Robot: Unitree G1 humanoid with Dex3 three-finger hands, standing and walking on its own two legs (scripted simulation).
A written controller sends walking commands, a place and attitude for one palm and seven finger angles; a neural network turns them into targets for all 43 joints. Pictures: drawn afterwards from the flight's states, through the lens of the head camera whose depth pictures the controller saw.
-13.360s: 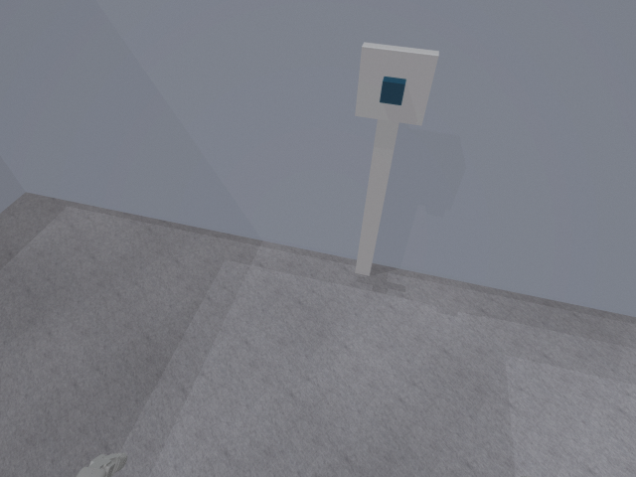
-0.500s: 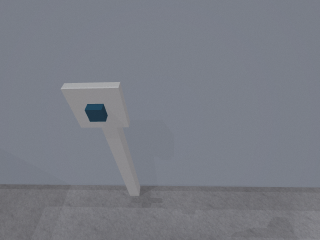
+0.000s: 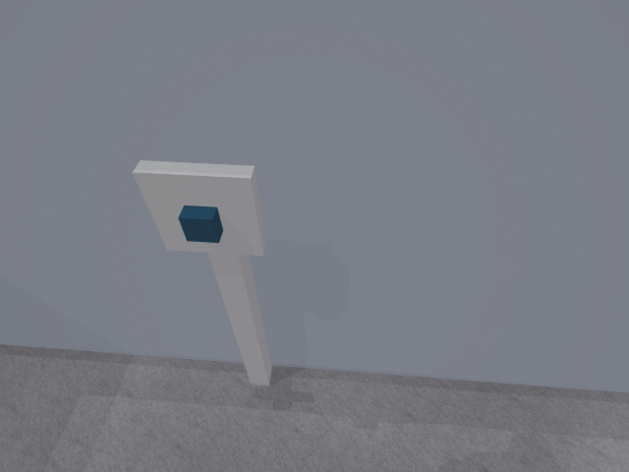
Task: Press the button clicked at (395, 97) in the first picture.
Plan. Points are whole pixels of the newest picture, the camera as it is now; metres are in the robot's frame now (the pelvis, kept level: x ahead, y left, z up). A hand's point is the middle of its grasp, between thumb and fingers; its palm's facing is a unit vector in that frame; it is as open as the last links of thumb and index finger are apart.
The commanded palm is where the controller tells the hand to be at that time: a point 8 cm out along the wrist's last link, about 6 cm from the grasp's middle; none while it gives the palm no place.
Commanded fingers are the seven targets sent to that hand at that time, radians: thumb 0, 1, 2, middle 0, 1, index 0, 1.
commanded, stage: come to a stop and stand still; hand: left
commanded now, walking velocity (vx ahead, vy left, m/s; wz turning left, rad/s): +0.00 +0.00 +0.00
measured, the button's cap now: (202, 222) +0.47 +0.22 +0.03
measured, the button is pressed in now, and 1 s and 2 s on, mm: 0 0 0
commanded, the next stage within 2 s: look again from close up in 0.28 s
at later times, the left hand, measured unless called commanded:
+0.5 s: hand out of the picture +0.01 +0.19 -0.17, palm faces +0.02 -0.98 -0.20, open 7.4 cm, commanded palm none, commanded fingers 0.00 0.90 0.90 -0.20 -0.30 -0.20 -0.30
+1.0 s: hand out of the picture -0.01 +0.18 -0.17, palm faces +0.03 -0.98 -0.19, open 7.4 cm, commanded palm +0.11 +0.23 -0.07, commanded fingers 0.00 0.90 0.90 -0.25 -0.36 -0.25 -0.36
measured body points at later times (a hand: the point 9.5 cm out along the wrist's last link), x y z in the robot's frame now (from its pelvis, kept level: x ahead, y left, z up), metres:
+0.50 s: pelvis +0.01 +0.02 +0.00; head +0.02 +0.01 +0.45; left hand +0.01 +0.24 -0.16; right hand +0.00 -0.19 -0.17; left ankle +0.02 +0.17 -0.74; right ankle -0.04 -0.09 -0.74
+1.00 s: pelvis +0.01 +0.01 +0.00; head +0.03 +0.01 +0.45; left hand -0.01 +0.23 -0.16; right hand +0.01 -0.20 -0.16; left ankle +0.02 +0.17 -0.74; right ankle -0.04 -0.09 -0.74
